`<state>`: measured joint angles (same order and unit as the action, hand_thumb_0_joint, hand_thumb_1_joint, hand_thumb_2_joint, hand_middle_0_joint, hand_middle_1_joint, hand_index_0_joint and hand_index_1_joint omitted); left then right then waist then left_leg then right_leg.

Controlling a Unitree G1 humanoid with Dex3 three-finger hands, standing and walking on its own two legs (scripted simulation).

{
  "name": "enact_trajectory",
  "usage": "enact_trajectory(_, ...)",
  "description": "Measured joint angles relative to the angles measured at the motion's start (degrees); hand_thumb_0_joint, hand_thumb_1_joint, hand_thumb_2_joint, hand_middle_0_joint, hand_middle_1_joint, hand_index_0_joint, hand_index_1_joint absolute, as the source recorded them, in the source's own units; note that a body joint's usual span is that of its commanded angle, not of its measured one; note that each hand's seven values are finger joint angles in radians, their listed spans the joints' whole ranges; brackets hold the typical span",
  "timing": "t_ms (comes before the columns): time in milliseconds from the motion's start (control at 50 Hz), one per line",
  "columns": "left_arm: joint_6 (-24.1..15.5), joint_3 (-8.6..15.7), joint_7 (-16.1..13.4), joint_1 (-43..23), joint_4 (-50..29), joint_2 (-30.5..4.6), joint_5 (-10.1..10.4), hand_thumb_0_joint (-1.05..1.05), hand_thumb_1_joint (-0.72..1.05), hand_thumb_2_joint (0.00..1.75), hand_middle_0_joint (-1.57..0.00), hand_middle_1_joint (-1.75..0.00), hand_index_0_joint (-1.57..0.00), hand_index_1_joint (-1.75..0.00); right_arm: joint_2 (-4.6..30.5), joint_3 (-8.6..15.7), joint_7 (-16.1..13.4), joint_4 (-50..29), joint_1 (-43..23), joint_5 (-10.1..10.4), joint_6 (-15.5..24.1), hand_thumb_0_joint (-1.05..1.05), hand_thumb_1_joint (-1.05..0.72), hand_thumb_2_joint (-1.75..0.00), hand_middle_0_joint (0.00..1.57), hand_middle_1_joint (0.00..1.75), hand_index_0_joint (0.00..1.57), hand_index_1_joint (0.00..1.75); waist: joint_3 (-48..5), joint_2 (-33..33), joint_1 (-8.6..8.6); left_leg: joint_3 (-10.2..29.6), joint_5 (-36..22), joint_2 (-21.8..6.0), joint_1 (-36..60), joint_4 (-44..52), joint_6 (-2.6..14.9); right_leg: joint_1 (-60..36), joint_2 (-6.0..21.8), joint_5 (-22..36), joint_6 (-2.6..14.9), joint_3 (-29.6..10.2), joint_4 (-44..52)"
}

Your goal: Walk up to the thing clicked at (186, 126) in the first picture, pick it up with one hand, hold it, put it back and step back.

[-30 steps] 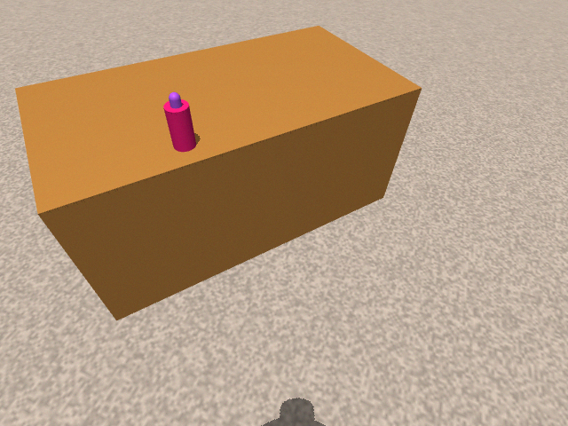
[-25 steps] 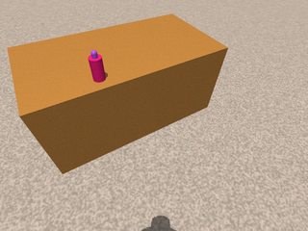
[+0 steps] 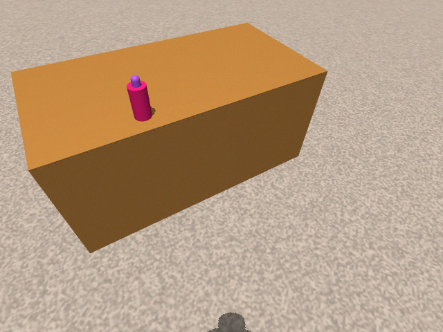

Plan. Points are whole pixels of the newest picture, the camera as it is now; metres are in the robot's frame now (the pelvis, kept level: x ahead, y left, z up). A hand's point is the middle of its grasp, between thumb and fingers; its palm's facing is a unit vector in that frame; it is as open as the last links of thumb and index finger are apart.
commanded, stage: stand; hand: right
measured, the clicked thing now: (139, 97) +0.91 +0.30 -0.10
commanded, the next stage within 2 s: walk up in 0.52 s
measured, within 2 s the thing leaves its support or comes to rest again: neither
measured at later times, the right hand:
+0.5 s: hand out of the picture +0.08 -0.25 -0.16, palm faces -0.04 +0.94 -0.34, open 7.4 cm
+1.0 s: hand (296, 318) +0.20 -0.16 -0.15, palm faces -0.24 +0.88 -0.40, open 7.4 cm
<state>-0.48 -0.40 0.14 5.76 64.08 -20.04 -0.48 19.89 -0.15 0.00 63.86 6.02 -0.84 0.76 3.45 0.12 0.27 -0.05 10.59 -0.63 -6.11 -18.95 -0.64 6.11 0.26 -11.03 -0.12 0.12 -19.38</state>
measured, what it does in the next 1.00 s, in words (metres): steps to the left, turning left: left foot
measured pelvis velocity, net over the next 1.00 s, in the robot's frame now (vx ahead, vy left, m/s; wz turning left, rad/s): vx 0.09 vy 0.10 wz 0.27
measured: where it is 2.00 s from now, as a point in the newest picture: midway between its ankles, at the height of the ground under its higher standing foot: (160, 297)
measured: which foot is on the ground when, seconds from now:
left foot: down 0.00-0.56, up 0.58-0.84, down 0.86-1.00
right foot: down 0.00-0.86, up 0.88-1.00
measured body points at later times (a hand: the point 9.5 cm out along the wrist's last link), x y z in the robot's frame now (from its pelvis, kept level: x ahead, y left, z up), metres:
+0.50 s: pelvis +0.00 +0.00 +0.00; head +0.01 +0.00 +0.45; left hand +0.08 +0.30 -0.13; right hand +0.08 -0.30 -0.13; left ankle +0.00 +0.13 -0.75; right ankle +0.00 -0.12 -0.75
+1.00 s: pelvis +0.09 +0.10 -0.03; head +0.11 +0.13 +0.42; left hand +0.09 +0.46 -0.15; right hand +0.22 -0.21 -0.12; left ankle +0.10 +0.24 -0.75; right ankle +0.09 -0.04 -0.69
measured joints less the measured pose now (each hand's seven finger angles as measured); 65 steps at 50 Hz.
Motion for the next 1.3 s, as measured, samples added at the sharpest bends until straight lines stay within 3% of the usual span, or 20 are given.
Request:
enact_trajectory(520,-0.1,-0.2,0.0,0.7,0.0,0.0,0.0,0.01,0.91,0.90,-0.20,-0.30,-0.20,-0.30,0.2,0.0,0.1,0.2,0.3,0.0,-0.1,0.00,-0.90,-0.89,0.20,0.30,0.20,0.30,-0.1,0.1,0.04,0.0,-0.1,-0.1,0.3,0.4,-0.11,-0.3,-0.1,0.1,0.11,0.0,0.3)
enact_trajectory(580,-1.2,2.1,0.7,1.5,-2.7,-0.1,-0.7,0.01,0.91,0.90,-0.20,-0.30,-0.20,-0.30,1.0,1.9,2.2,-3.3,2.8,-0.9,-1.6,0.00,-0.90,-0.89,0.20,0.30,0.20,0.30,-0.5,0.8,-0.74,2.0,7.6,0.1,-4.9,-10.1,1.87,0.6,0.0,-2.1,0.75,2.5,-2.3)
enact_trajectory(640,-2.4,4.0,0.4,3.4,-6.3,-1.0,-1.5,0.00,0.91,0.90,-0.21,-0.30,-0.20,-0.30,2.3,3.6,4.2,-5.9,5.4,-2.2,-3.5,0.01,-0.90,-0.89,0.20,0.30,0.20,0.30,-1.1,0.9,-0.12,1.1,11.5,-0.7,-13.3,-26.8,1.54,0.1,1.0,-3.3,0.97,4.8,-2.6)
enact_trajectory(680,-2.8,4.7,0.2,4.5,-7.8,-1.8,-1.9,0.00,0.91,0.90,-0.21,-0.30,-0.20,-0.30,3.3,4.7,5.4,-7.5,6.5,-2.5,-3.9,0.01,-0.90,-0.89,0.20,0.30,0.20,0.30,-0.7,1.2,0.08,1.0,10.9,-2.5,-17.2,-31.5,0.55,-1.2,1.7,-3.7,0.57,6.2,-2.0)
enact_trajectory(760,-3.0,5.7,0.6,6.2,-9.7,-4.4,-2.3,0.00,0.90,0.90,-0.21,-0.30,-0.20,-0.30,5.0,6.4,6.8,-10.0,7.7,-2.3,-3.5,0.01,-0.91,-0.89,0.20,0.30,0.20,0.30,0.7,1.0,0.06,1.3,8.7,-6.6,-20.1,-26.7,-0.24,-3.5,3.7,-6.2,-1.21,8.9,-3.3)
enact_trajectory(820,-2.6,6.3,1.0,7.1,-10.4,-6.4,-2.6,0.01,0.90,0.90,-0.21,-0.30,-0.20,-0.30,5.7,7.2,7.2,-11.1,8.4,-1.8,-2.7,0.01,-0.91,-0.89,0.20,0.30,0.20,0.30,1.0,0.1,0.24,-0.3,5.0,-7.9,-18.6,-20.9,-0.10,-3.6,6.3,-10.8,-2.51,10.1,-8.5)
enact_trajectory(840,-2.4,6.4,1.1,7.5,-10.6,-6.9,-2.7,0.01,0.90,0.90,-0.21,-0.30,-0.20,-0.30,6.1,7.4,7.2,-11.5,8.9,-1.6,-2.3,0.01,-0.91,-0.89,0.20,0.30,0.20,0.30,0.6,-0.3,0.26,-1.2,4.9,-7.6,-17.4,-19.6,0.05,-3.1,7.4,-13.2,-2.34,10.2,-11.5)
enact_trajectory(880,-1.6,6.6,1.1,8.1,-10.8,-7.9,-2.7,0.01,0.91,0.90,-0.21,-0.30,-0.20,-0.30,6.2,7.8,6.4,-12.2,9.0,-1.5,-1.2,0.01,-0.91,-0.89,0.20,0.30,0.20,0.30,0.8,-2.6,0.16,-3.0,4.5,-4.9,-17.0,-22.1,-0.56,0.5,11.0,-17.3,0.08,7.8,-22.7)
enact_trajectory(920,-0.6,6.2,1.1,7.5,-10.4,-8.0,-1.9,0.01,0.91,0.90,-0.20,-0.30,-0.20,-0.30,5.6,7.4,5.4,-13.3,9.5,-0.8,-0.2,0.00,-0.91,-0.89,0.20,0.30,0.20,0.30,1.2,-3.0,-1.29,-2.5,7.0,-3.2,-17.5,-25.0,-0.04,6.6,8.3,-19.5,1.41,2.5,-37.2)
enact_trajectory(980,-1.1,4.7,1.6,6.3,-11.1,-7.8,-0.8,0.01,0.91,0.90,-0.20,-0.30,-0.20,-0.30,3.4,5.5,4.5,-14.0,11.1,-0.3,0.1,0.00,-0.91,-0.89,0.20,0.30,0.20,0.30,1.8,-3.9,-1.85,-1.9,6.7,-1.3,-14.4,-21.3,1.16,14.6,5.3,-16.6,2.11,0.8,-45.6)
enact_trajectory(1080,-2.1,3.8,2.9,6.6,-13.3,-5.6,-0.4,0.01,0.91,0.90,-0.20,-0.30,-0.20,-0.30,1.7,3.4,3.9,-15.2,14.4,-0.6,1.0,0.00,-0.90,-0.89,0.20,0.30,0.21,0.30,1.6,-3.1,-2.09,0.0,6.3,0.6,-9.0,-15.2,1.73,19.8,4.5,-13.1,1.27,2.1,-33.7)
enact_trajectory(1160,-2.7,3.8,3.4,8.1,-14.5,-4.1,-0.8,0.01,0.91,0.90,-0.20,-0.30,-0.20,-0.30,2.1,3.1,3.7,-16.4,15.9,-0.5,1.3,0.01,-0.90,-0.89,0.21,0.30,0.21,0.30,1.2,-0.9,-2.11,1.9,9.0,0.8,-6.6,-15.5,1.04,19.2,3.5,-7.4,1.35,2.5,-23.4)
enact_trajectory(1200,-3.5,4.0,3.3,9.5,-15.3,-4.1,-1.0,0.01,0.91,0.90,-0.20,-0.30,-0.20,-0.30,2.6,3.0,3.6,-17.1,16.5,-0.4,1.0,0.01,-0.90,-0.89,0.21,0.30,0.21,0.30,0.6,0.4,-1.63,3.1,12.5,0.4,-6.8,-19.3,0.76,16.4,2.3,-4.0,1.58,3.2,-17.7)
enact_trajectory(1220,-4.2,4.4,3.0,10.0,-15.8,-4.0,-1.4,0.01,0.91,0.90,-0.20,-0.30,-0.20,-0.30,2.9,3.1,3.3,-17.2,16.5,-0.2,0.8,0.01,-0.90,-0.89,0.21,0.30,0.21,0.30,0.5,1.2,-1.16,4.1,13.8,0.2,-8.3,-24.1,1.73,16.0,1.9,-1.8,1.54,3.9,-18.1)
enact_trajectory(1260,-4.7,4.4,2.4,10.6,-16.2,-3.5,-1.5,0.00,0.91,0.90,-0.20,-0.30,-0.20,-0.30,3.2,3.3,2.5,-16.4,15.3,-0.2,0.0,0.01,-0.90,-0.89,0.20,0.30,0.21,0.30,0.6,2.6,-0.10,6.1,16.0,1.6,-12.6,-36.1,2.44,15.0,1.9,-4.3,1.41,5.4,-20.3)
enact_trajectory(1300,-4.6,4.0,2.2,11.4,-16.1,-2.8,-1.2,0.00,0.91,0.90,-0.20,-0.30,-0.20,-0.30,3.9,3.4,2.3,-15.6,13.9,-0.1,-0.1,0.01,-0.90,-0.89,0.20,0.30,0.21,0.30,0.5,3.6,0.88,5.1,14.0,1.8,-16.4,-42.6,2.32,12.4,2.2,-5.4,1.54,6.3,-18.7)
